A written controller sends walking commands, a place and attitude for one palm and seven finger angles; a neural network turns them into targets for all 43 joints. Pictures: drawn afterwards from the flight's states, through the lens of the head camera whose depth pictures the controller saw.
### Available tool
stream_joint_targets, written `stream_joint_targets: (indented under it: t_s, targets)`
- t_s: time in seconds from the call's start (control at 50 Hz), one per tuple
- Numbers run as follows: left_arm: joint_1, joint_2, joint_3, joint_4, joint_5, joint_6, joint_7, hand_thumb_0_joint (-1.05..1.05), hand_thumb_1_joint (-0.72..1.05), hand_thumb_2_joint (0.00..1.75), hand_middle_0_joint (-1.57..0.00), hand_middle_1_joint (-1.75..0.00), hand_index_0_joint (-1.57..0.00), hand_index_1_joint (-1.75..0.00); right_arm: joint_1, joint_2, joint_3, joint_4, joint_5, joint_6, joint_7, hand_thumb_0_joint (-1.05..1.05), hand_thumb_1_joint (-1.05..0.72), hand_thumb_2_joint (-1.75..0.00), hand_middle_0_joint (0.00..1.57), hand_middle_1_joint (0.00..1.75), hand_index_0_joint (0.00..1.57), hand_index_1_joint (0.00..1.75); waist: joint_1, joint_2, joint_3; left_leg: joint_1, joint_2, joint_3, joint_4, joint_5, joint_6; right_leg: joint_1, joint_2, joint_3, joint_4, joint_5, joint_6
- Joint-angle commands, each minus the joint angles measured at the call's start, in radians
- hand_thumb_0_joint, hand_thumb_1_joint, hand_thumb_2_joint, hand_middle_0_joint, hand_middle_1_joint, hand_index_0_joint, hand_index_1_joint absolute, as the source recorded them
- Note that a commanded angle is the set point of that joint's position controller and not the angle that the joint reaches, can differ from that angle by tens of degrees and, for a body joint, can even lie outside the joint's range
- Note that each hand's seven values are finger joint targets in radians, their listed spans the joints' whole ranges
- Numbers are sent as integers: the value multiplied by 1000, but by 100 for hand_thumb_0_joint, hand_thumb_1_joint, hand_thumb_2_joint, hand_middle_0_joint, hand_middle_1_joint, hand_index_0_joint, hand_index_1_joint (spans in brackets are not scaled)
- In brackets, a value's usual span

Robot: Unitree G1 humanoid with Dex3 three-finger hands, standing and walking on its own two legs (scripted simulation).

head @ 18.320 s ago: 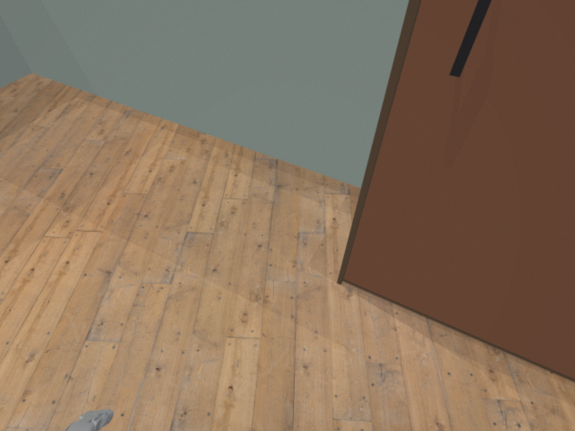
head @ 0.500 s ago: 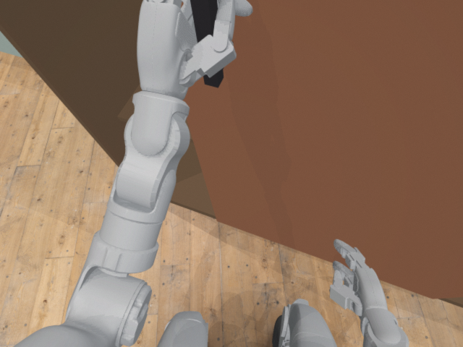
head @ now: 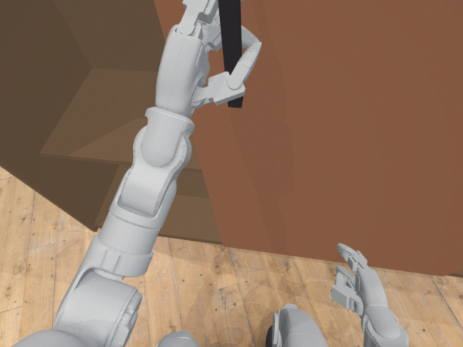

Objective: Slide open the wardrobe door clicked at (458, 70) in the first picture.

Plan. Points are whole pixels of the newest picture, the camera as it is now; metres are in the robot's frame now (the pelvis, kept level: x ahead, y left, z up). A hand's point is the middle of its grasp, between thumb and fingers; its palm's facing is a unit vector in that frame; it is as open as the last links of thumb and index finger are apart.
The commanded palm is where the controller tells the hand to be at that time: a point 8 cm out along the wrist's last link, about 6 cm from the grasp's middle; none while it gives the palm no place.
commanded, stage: step sideways, sliding the door along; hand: left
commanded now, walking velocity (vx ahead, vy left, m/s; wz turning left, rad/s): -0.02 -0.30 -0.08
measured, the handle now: (234, 23) +0.43 +0.03 +0.28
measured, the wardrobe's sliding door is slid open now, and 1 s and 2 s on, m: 0.60 0.69 0.69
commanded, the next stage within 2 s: stop walking and hold the door there in 0.48 s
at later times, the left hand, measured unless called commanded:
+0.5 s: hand (342, 70) +0.38 -0.08 +0.26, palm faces +0.04 -1.00 -0.03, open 5.9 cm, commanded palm +0.36 -0.10 +0.25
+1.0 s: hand (342, 64) +0.39 -0.08 +0.26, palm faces +0.40 -0.90 -0.14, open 5.7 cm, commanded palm +0.35 -0.04 +0.23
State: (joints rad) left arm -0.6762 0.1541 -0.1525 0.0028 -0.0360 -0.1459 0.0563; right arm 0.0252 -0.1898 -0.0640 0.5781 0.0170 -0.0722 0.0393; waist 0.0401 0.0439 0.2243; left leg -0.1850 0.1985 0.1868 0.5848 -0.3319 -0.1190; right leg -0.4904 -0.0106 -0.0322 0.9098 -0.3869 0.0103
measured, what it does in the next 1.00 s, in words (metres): steps to the right: right foot, then left foot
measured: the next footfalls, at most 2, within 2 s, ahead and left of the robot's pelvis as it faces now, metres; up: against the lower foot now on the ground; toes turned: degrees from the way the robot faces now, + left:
right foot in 0.08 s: +0.06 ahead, -0.16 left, +0.00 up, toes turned -5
left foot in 0.40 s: -0.06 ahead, -0.04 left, +0.00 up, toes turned +5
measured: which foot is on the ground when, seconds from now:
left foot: down 0.00-0.08, up 0.10-0.38, down 0.40-0.72, up 0.74-0.94, down 0.96-1.00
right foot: up 0.00-0.06, down 0.08-0.38, up 0.40-0.70, down 0.72-0.96, up 0.98-1.00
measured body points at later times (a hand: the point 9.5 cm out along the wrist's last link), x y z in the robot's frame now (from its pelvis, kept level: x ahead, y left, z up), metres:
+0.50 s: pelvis -0.09 -0.18 +0.01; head +0.00 -0.18 +0.45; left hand +0.37 -0.03 +0.26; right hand +0.06 -0.44 -0.11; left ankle -0.10 -0.04 -0.72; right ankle -0.05 -0.28 -0.65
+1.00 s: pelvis -0.09 -0.32 +0.00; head -0.04 -0.34 +0.45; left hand +0.36 -0.04 +0.27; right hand +0.03 -0.64 -0.10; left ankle -0.03 -0.23 -0.72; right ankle -0.07 -0.49 -0.72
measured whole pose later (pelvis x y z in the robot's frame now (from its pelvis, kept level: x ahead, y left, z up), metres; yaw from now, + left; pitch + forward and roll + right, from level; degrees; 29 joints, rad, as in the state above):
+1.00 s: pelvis -0.09 -0.32 +0.00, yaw -6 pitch -1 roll +1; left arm -0.83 0.56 0.41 0.67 -0.03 -0.09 0.10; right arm 0.12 -0.37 -0.06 0.70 0.06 -0.02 -0.08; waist -0.04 0.02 0.13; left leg -0.33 0.02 0.15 0.59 -0.20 0.04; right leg -0.36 -0.13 -0.03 0.70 -0.38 0.07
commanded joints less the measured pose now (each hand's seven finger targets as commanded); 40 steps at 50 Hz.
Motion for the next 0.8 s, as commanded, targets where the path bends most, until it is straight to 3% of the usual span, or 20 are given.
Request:
stream_joint_targets:
  t_s: [0.0,0.06,0.1,0.16,0.28,0.32,0.34,0.36,0.38,0.42,0.54,0.56,0.58,0.62,0.64,0.66,0.7,0.72,0.74,0.78]
  targets:
    - [-548,5,30,-188,-5,-86,-25,0,90,90,-45,-140,-45,-140,-72,-111,-17,-124,31,-18,-20,0,-90,-90,20,30,20,30,-68,114,-458,70,278,-51,-71,580,177,256,-31,-21,-124,89,18]
    - [-552,49,52,-181,3,-72,-14,0,90,90,-45,-140,-45,-140,-65,-74,5,-116,60,-28,-40,0,-90,-90,20,30,20,30,-49,-110,-475,1,31,23,282,121,162,367,-93,-1,-455,596,-4]
    - [-490,118,104,-202,-12,-49,-4,0,90,90,-45,-140,-45,-140,-87,-67,-20,-104,32,-43,-62,0,-90,-90,20,30,20,30,-5,-461,-572,-192,-134,-144,610,-415,59,413,-304,366,-457,1067,-157]
    - [-571,75,76,-297,-14,-67,5,0,90,90,-45,-140,-45,-140,-84,-38,14,-43,16,-64,-58,0,-90,-90,20,30,20,30,-46,-229,-606,-243,-149,-158,494,-315,50,588,-239,231,-390,1054,-181]
    - [-689,88,92,-143,9,-101,9,0,90,90,-45,-140,-45,-140,-26,-68,9,-51,4,-18,-76,0,-90,-90,20,30,20,30,-28,-235,-671,-92,-204,-90,185,-211,72,575,-195,251,-509,790,-164]
    - [-782,57,47,-69,11,-113,5,0,90,90,-45,-140,-45,-140,37,-84,0,-27,11,-36,-77,0,-90,-90,20,30,20,30,-59,-166,-676,118,-185,-55,-87,-145,114,426,-132,227,-502,663,-61]
    - [-852,33,5,-35,6,-123,0,0,90,90,-45,-140,-45,-140,76,-92,-9,-5,16,-51,-79,0,-90,-90,20,30,20,30,-100,-84,-662,349,-101,-74,-300,7,156,229,-72,162,-392,527,52]
    - [-915,-17,-47,-24,-28,-142,-9,0,90,90,-45,-140,-45,-140,27,-142,-30,-27,12,-65,-80,0,-90,-90,20,30,20,30,-107,264,-587,543,216,-383,-390,217,275,-96,27,57,-72,203,136]
    - [-886,-48,-51,59,-54,-137,-12,0,90,90,-45,-140,-45,-140,-17,-148,-31,-49,4,-73,-72,0,-90,-90,20,30,20,30,-60,296,-573,499,485,-653,-273,520,403,-226,18,184,304,-53,39]
    - [-1043,-52,-24,-23,-43,-126,-43,0,90,90,-45,-140,-45,-140,-26,-137,-23,-19,16,-67,-41,0,-90,-90,20,30,20,30,-50,71,-580,421,419,-456,-174,520,359,-252,-59,246,381,-6,-31]
    - [-995,-82,-48,123,-47,-48,-51,0,90,90,-45,-140,-45,-140,105,-197,-45,5,39,-36,-52,0,-90,-90,20,30,20,30,-79,226,-537,390,192,-121,-142,704,250,-90,-45,-30,23,49,23]
    - [-995,-54,-37,118,-45,-48,-53,0,90,90,-45,-140,-45,-140,103,-203,-41,2,38,-40,-55,0,-90,-90,20,30,20,30,-84,275,-544,384,171,-81,-131,762,233,-41,-30,-67,-27,49,27]
    - [-688,518,491,474,-2,-32,3,0,90,90,-45,-140,-45,-140,161,-248,-54,62,30,4,-80,0,-90,-90,20,30,20,30,-55,324,-577,370,131,-23,-119,840,205,19,13,-107,-80,39,43]
    - [-754,391,324,312,3,-69,-23,0,90,90,-45,-140,-45,-140,129,-221,-26,8,39,5,-68,0,-90,-90,20,30,20,30,-53,356,-561,292,63,19,15,722,149,190,64,-178,-364,128,38]
    - [-731,463,387,348,11,-78,-20,0,90,90,-45,-140,-45,-140,117,-219,-20,16,52,3,-68,0,-90,-90,20,30,20,30,-48,327,-565,234,20,29,75,639,128,314,76,-186,-474,254,35]
    - [-678,520,412,382,28,-82,-16,0,90,90,-45,-140,-45,-140,122,-215,-8,18,50,5,-69,0,-90,-90,20,30,20,30,-51,261,-559,113,-25,17,132,546,108,462,19,-120,-532,379,13]
    - [-570,784,620,426,50,-91,6,0,90,90,-45,-140,-45,-140,80,-146,6,-3,42,26,-86,0,-90,-90,20,30,20,30,-27,-187,-576,-343,-149,-14,426,-195,73,755,-321,247,-466,1025,-116]
    - [-581,875,697,404,43,-69,16,0,90,90,-45,-140,-45,-140,60,-166,11,-13,48,29,-107,0,-90,-90,20,30,20,30,5,-351,-599,-398,-128,-114,523,-302,80,730,-379,300,-435,1088,-142]
    - [-623,798,627,304,25,-53,16,0,90,90,-45,-140,-45,-140,25,-163,17,-18,54,18,-118,0,-90,-90,20,30,20,30,3,-453,-595,-392,-131,-177,572,-319,82,691,-396,335,-411,1060,-159]
    - [-566,810,677,327,17,-32,39,0,90,90,-45,-140,-45,-140,25,-191,31,9,48,8,-130,0,-90,-90,20,30,20,30,-19,-372,-607,-322,-128,-197,377,-306,93,652,-411,230,-380,1004,-159]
